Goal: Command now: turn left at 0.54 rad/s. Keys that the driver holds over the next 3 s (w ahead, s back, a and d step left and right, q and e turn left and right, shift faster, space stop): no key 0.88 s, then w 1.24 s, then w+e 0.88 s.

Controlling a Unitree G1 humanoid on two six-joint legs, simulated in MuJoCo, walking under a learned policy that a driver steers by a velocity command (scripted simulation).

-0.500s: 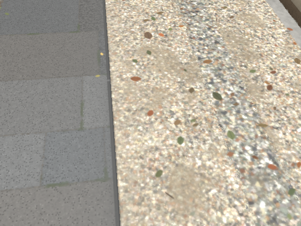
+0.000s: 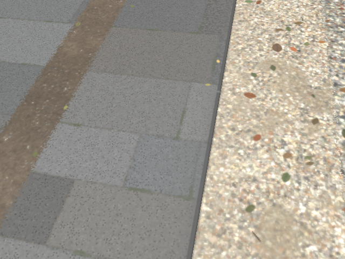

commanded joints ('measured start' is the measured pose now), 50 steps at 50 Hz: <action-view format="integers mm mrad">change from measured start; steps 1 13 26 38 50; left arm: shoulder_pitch -9 -57 36 26 71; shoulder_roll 157 151 109 113 116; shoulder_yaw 38 12 -4 -13 -13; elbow -64 -47 68 142 209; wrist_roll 2 -2 -5 -7 -38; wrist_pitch -2 3 13 -18 -37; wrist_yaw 14 -9 -9 -8 1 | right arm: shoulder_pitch -67 10 -62 -44 23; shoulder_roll -34 -63 16 23 15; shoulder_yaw -2 22 58 48 38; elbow -104 -101 9 103 200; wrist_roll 2 -63 -25 -33 -4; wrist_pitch -12 -50 -69 -57 -93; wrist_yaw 6 19 11 -4 -15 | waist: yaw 33 -34 22 1 3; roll -219 139 30 -77 -73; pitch -72 -126 -84 -28 111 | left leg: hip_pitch -92 440 331 350 188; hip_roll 47 383 200 71 63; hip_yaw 35 -292 -118 9 -1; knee -75 -809 -762 -709 -676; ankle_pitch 9 591 375 254 -297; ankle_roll -33 380 233 118 168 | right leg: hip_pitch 173 -232 106 34 -81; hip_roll -235 -70 -50 -54 -60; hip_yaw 168 51 58 74 144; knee -132 415 -61 -29 -47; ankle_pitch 292 -397 146 84 -505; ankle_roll -207 80 70 22 -84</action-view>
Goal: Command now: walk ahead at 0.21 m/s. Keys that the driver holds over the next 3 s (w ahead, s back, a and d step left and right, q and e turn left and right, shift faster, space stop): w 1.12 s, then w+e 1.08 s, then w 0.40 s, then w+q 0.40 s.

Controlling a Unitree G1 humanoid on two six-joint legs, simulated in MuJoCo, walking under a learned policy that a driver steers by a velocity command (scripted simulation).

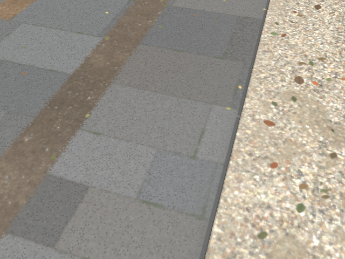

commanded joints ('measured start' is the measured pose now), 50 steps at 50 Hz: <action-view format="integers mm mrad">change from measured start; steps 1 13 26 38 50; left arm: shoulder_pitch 25 -144 -180 -62 159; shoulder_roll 136 103 164 134 196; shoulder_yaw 32 22 45 37 49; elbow -38 -142 -216 -85 14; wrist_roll -14 -49 -19 14 -8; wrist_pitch -40 -110 -73 -108 -64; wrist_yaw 0 -50 -67 -71 -33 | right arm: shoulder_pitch -21 303 226 110 -289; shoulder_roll -95 -107 -186 -91 -77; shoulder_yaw -20 -22 -28 -14 4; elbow -47 69 48 -65 -201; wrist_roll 12 -11 -2 0 7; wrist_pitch -53 -115 -84 -78 -108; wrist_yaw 3 51 9 10 51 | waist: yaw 11 -93 69 -34 94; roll -31 71 137 -59 -32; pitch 131 63 -10 14 81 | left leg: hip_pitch -145 555 288 -336 -430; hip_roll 40 347 247 184 116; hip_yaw -63 -421 -32 -57 9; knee -98 -293 -264 517 -41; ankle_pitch -269 492 929 170 455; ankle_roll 62 251 87 7 -28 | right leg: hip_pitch -102 -826 -104 -60 188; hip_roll -80 -36 42 -193 -208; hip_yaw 142 51 -68 218 84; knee -181 710 -4 -489 -433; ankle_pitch -341 -83 353 191 325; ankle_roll -107 -57 -81 -247 -200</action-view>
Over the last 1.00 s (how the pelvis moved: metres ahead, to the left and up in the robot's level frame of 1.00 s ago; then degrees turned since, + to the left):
0.00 0.03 -0.01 6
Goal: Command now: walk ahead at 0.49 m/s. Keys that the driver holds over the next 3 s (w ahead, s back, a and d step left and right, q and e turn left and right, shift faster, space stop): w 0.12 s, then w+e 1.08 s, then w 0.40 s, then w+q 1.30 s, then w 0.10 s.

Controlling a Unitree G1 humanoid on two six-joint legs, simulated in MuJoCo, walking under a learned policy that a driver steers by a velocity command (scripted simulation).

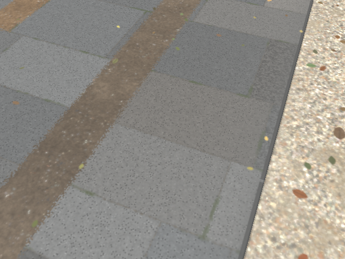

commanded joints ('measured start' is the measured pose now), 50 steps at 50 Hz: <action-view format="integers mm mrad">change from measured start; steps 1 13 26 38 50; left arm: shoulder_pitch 52 -41 -341 -76 -17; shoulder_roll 168 108 27 152 176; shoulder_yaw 37 30 10 74 76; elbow -14 -71 -224 -236 -240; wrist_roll -5 -21 -5 -7 -12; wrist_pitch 9 8 27 12 28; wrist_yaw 6 7 -43 -29 18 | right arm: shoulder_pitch -145 125 250 99 -123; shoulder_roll -66 -80 -161 -144 -87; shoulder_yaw -5 -25 -51 -32 -23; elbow -105 -11 68 -74 -175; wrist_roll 7 -24 -10 12 -8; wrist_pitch -24 -40 -15 -80 -37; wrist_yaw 19 13 -29 -11 -3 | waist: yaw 9 -88 -154 -33 -7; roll -73 77 -9 -17 -121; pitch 80 -26 93 -106 -5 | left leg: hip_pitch -21 528 685 -126 127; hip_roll -22 144 157 -24 -95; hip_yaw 14 -155 193 -52 -11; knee -70 -428 -453 665 -26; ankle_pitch -53 -228 69 -462 18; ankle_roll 19 186 167 34 -57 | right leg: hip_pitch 8 -628 -737 79 -254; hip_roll -316 -210 -178 -308 -164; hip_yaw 143 153 40 516 314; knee -25 965 462 94 62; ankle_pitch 180 -42 279 124 171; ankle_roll -145 12 15 -266 -162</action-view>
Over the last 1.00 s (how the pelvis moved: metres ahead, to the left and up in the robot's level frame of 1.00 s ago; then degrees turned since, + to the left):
0.44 -0.03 0.01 0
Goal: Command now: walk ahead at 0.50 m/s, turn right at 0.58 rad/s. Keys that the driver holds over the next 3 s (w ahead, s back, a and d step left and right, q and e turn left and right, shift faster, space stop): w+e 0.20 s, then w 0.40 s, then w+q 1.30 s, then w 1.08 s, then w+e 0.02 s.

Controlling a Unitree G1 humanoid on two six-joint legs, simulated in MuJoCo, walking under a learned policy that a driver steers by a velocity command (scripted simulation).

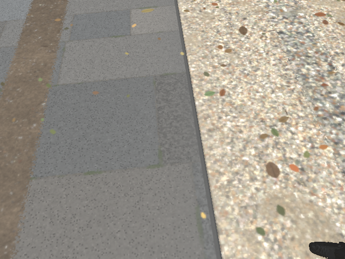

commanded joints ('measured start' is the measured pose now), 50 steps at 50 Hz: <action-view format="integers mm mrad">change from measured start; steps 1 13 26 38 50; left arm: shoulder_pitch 26 -49 -316 -74 -41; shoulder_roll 171 138 44 95 146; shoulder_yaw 45 22 -21 6 32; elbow -48 -112 -190 -97 12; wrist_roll -7 5 0 22 29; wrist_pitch -5 -1 -24 -40 -59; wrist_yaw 10 9 -35 -28 7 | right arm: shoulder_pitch -106 197 316 257 51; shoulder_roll -67 -80 -165 -123 -19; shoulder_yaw -12 -29 -43 -27 -5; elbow -95 -27 78 50 -31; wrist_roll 13 -8 31 34 24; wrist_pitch -21 -14 5 13 50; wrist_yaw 12 17 13 5 38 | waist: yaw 13 -107 -149 -30 -10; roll -131 23 38 -152 -69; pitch -29 -45 6 -76 50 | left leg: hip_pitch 143 605 575 -54 -46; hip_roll -71 194 140 41 25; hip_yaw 45 -298 37 9 69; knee -111 -404 -492 525 89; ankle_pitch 84 -287 22 -327 86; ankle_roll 4 245 252 85 72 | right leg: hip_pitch -79 -590 -445 100 85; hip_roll -212 -170 -180 -390 -361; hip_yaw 176 30 -120 144 -257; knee -66 891 272 -118 -230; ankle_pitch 162 -123 213 38 326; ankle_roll -124 67 84 -106 -69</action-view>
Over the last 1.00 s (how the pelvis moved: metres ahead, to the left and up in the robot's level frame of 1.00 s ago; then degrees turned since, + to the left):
0.55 -0.05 0.00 -26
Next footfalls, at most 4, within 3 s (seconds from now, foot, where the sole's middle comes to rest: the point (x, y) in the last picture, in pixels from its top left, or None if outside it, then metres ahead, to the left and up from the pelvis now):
0.14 left None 0.27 0.14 -0.78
0.64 right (246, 257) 0.47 -0.17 -0.78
1.18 left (194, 179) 0.80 0.03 -0.78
1.66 right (227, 125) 1.10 -0.12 -0.78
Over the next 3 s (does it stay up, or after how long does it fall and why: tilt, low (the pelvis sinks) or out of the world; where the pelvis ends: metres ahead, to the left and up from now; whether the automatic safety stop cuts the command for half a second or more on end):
stays up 1.54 0.28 0.00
